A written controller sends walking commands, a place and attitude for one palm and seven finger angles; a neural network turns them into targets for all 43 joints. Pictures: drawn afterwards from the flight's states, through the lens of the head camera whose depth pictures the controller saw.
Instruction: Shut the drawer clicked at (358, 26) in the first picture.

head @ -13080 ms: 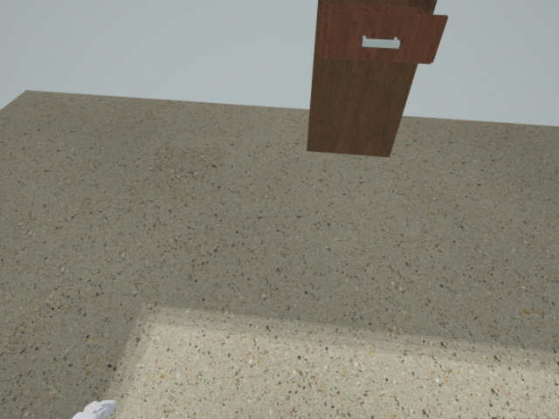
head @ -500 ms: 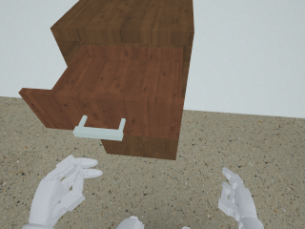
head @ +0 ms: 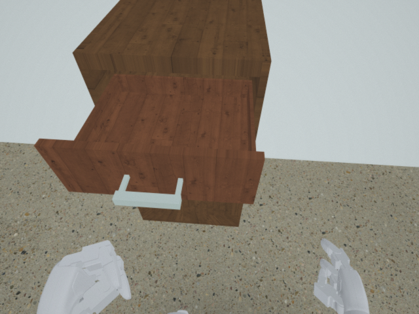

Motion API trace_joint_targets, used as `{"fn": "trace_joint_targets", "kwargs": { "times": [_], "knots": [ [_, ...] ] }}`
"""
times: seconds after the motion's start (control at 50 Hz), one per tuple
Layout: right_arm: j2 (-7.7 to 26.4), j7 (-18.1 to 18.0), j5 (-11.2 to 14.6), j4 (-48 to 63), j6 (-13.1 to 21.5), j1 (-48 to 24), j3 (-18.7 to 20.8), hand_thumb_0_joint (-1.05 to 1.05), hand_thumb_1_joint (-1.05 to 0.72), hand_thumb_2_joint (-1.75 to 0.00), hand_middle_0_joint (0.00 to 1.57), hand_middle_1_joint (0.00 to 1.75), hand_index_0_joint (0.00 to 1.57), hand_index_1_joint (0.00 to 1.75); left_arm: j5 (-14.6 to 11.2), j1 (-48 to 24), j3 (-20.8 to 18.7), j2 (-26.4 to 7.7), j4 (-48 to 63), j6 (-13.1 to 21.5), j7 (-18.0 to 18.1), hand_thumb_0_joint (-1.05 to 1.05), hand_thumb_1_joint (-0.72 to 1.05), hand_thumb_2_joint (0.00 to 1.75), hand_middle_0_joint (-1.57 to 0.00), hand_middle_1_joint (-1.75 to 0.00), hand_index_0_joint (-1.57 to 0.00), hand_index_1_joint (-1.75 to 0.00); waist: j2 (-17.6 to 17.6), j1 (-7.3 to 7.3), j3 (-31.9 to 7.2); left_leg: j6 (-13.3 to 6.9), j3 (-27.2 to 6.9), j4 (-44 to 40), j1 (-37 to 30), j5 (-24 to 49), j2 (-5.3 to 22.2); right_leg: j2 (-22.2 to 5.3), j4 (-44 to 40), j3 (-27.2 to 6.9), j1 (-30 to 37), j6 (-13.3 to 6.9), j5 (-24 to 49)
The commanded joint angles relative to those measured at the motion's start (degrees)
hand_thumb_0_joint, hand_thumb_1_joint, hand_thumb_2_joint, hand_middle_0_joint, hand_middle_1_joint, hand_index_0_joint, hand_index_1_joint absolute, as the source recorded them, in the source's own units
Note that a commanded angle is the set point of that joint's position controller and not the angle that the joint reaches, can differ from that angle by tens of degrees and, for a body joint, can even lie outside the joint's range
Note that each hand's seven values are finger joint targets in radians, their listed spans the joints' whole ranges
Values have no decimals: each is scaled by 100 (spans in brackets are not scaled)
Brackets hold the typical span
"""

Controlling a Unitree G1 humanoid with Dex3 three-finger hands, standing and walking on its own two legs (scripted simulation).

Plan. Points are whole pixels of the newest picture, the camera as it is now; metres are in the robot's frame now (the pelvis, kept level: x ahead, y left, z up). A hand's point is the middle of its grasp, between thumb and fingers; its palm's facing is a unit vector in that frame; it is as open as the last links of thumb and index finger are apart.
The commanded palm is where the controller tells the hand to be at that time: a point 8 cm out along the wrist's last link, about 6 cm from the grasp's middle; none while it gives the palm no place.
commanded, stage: raise the hand and make a fist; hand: left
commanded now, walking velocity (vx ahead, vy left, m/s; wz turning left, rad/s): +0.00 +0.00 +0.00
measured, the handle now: (150, 190) +0.34 +0.15 +0.04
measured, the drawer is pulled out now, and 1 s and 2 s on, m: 0.27 0.27 0.27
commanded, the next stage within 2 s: bring the fist close to the handle in 0.76 s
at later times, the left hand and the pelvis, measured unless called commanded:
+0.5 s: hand (112, 274) +0.15 +0.14 +0.14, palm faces -0.02 -1.00 -0.01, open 3.3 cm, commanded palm +0.11 +0.19 +0.14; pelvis +0.00 +0.03 +0.01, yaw -1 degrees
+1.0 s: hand (132, 272) +0.16 +0.12 +0.13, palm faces +0.01 -1.00 -0.07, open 3.3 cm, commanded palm +0.12 +0.18 +0.13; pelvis +0.02 -0.02 +0.01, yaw +1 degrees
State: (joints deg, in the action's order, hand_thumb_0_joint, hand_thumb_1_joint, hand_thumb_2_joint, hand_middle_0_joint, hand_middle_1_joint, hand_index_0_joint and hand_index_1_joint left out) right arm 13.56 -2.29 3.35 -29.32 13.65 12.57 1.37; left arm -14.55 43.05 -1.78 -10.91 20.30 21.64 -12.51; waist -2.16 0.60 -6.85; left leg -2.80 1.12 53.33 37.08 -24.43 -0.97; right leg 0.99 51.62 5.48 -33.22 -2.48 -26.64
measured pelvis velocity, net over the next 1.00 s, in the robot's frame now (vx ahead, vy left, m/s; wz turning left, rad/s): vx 0.02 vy -0.02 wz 0.01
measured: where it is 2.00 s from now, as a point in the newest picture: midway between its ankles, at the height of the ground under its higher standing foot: outside the picture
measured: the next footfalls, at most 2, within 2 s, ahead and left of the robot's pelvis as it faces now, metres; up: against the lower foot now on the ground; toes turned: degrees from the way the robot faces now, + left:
none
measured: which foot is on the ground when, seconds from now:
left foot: down 0.00-1.00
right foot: down 0.00-1.00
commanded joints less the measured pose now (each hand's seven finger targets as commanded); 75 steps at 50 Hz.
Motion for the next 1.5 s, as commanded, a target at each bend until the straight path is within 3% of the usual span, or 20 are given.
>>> {"fn": "trace_joint_targets", "kwargs": {
  "times": [0.0, 0.04, 0.14, 0.2, 0.26, 0.3, 0.36, 0.44, 0.5, 0.62, 0.7, 0.76, 0.9, 0.98, 1.12, 1.24, 1.26, 1.32, 1.4, 1.48],
  "knots": [
    [513, 87, 1, 1129, 292, -528, 142, 0, -90, -90, 20, 30, 20, 30, 83, 318, -265, -332, 1663, 108, 399, 0, 90, 90, -136, -156, -136, -156, -88, 69, -537, 25, -453, -987, -872, 983, 192, -20, -808, -88, 98, 102, 741],
    [516, 145, 3, 1252, 242, -503, 72, 0, -90, -90, 20, 30, 20, 30, 177, 361, 193, -52, 1814, -114, 425, 0, 90, 90, -140, -160, -140, -160, -46, -3, -356, 34, -529, -1084, -864, 895, 226, -17, -799, -9, 34, 109, 652],
    [557, 186, 14, 1463, 112, -497, -39, 0, -90, -90, 20, 30, 20, 30, 462, 198, 616, -45, 2361, -658, 529, 0, 90, 90, -140, -160, -140, -160, -95, -58, -42, 50, -713, -1316, -901, 494, 308, -13, -809, 19, -16, 99, 325],
    [517, 210, -3, 1518, 25, -507, -70, 0, -90, -90, 20, 30, 20, 30, 575, 260, 494, -191, 2626, -871, 731, 0, 90, 90, -140, -160, -140, -160, -152, 49, -63, 121, -842, -1456, -988, 455, 363, 12, -737, 57, 34, 80, 306],
    [491, 255, -13, 1627, -40, -408, -127, 0, -90, -90, 20, 30, 20, 30, 655, 97, 738, -21, 3011, -950, 901, 0, 90, 90, -140, -160, -140, -160, -228, 17, -34, 203, -971, -1556, -1116, 433, 432, 15, -651, 76, -31, 81, 254],
    [487, 264, -10, 1632, -57, -435, -109, 0, -90, -90, 20, 30, 20, 30, 670, 253, 550, -143, 3077, -1012, 1001, 0, 90, 90, -140, -160, -140, -160, -189, 103, -102, 259, -1010, -1614, -1165, 506, 453, 26, -651, 73, 34, 79, 303],
    [501, 282, 11, 1609, -88, -392, -116, 0, -90, -90, 20, 30, 20, 30, 655, 344, 703, 42, 2971, -1104, 996, 0, 90, 90, -140, -160, -140, -160, 109, 21, 29, 260, -969, -1604, -1154, 559, 466, 17, -740, 77, 55, 99, 336],
    [539, 289, 37, 1601, -101, -444, -101, 0, -90, -90, 20, 30, 20, 30, 634, 618, 763, 109, 2843, -1244, 876, 0, 90, 90, -140, -160, -140, -160, 239, 34, 74, 253, -846, -1578, -1066, 656, 403, 8, -823, 91, 194, 107, 427],
    [537, 254, 27, 1614, -63, -451, -85, 0, -90, -90, 20, 30, 20, 30, 673, 556, 624, -94, 2951, -1225, 892, 0, 90, 90, -140, -160, -140, -160, 143, 65, 28, 183, -771, -1521, -1015, 602, 326, 15, -876, 36, 277, 94, 428],
    [480, 244, 1, 1619, 59, -309, -74, 0, -90, -90, 20, 30, 20, 30, 604, 518, 607, -77, 3202, -872, 1050, 0, 90, 90, -140, -160, -140, -160, 34, 47, -169, 97, -603, -1309, -1048, 692, 266, 20, -918, -27, 288, 82, 438],
    [492, 226, 13, 1474, 29, -310, -24, 0, -90, -90, 20, 30, 20, 30, 535, 730, 235, -244, 2777, -791, 1025, 0, 90, 90, -140, -160, -140, -160, 138, 68, -159, 68, -465, -1160, -919, 923, 210, 13, -1017, -109, 424, 81, 772],
    [498, 177, 17, 1442, 10, -374, -34, 0, -90, -90, 20, 30, 20, 30, 411, 596, 171, -224, 2502, -828, 864, 0, 90, 90, -140, -160, -140, -160, 430, 0, 50, 28, -369, -1100, -765, 814, 159, -34, -1193, -242, 480, 126, 817],
    [472, 76, 32, 1247, 114, -387, -22, 0, -90, -90, 20, 30, 20, 30, 151, 426, -238, -410, 2237, -686, 512, 0, 90, 90, -140, -160, -140, -160, 395, -14, -126, 16, -284, -873, -824, 1210, 70, -167, -1374, -570, 765, 248, 1709],
    [500, 37, 8, 1104, 130, -361, -12, 0, -90, -90, 20, 30, 20, 30, 36, 192, -463, -473, 1686, -465, 337, 0, 90, 90, -140, -160, -140, -160, 646, -79, -85, 48, -282, -729, -653, 1128, 30, -280, -1436, -802, 769, 389, 2023],
    [552, 2, 5, 946, 171, -383, 0, 0, -90, -90, 20, 30, 20, 30, -101, -396, -741, -648, 1173, -95, 34, 0, 90, 90, -140, -160, -140, -160, 420, -135, -348, 70, -256, -558, -545, 1120, -23, -453, -1494, -1122, 948, 520, 2320],
    [607, 15, 2, 891, 243, -399, 28, 0, -90, -90, 20, 30, 20, 30, -161, -571, -501, -400, 748, 35, -76, 0, 90, 90, -140, -160, -140, -160, 328, -146, -376, 56, -275, -621, -622, 1200, -8, -400, -1410, -927, 786, 438, 2202],
    [622, 16, -3, 895, 238, -388, 31, 0, -90, -90, 20, 30, 20, 30, -150, -652, -483, -413, 637, 26, -63, 0, 90, 90, -140, -160, -140, -160, 537, -176, -339, 57, -294, -615, -532, 1132, -9, -404, -1416, -945, 745, 456, 2096],
    [647, 18, -22, 872, 178, -420, 56, 0, -90, -90, 20, 30, 20, 30, -82, -757, -488, -406, 375, 24, 16, 0, 90, 90, -140, -160, -140, -160, 600, -162, -275, 49, -295, -663, -464, 1063, -3, -341, -1356, -843, 612, 388, 1778],
    [651, 41, -50, 919, 123, -415, 87, 0, -90, -90, 20, 30, 20, 30, 59, -872, -491, -482, 415, 122, 216, 0, 90, 90, -140, -160, -140, -160, 320, -81, -516, 29, -274, -693, -559, 1206, 20, -195, -1085, -601, 482, 246, 1623],
    [633, 92, -107, 973, 100, -375, 61, 0, -90, -90, 20, 30, 20, 30, 127, -1115, -246, -297, 482, 289, 418, 0, 90, 90, -140, -160, -140, -160, 165, -141, -639, 42, -290, -604, -521, 1175, 40, -110, -814, -422, 186, 171, 1388]
  ]
}}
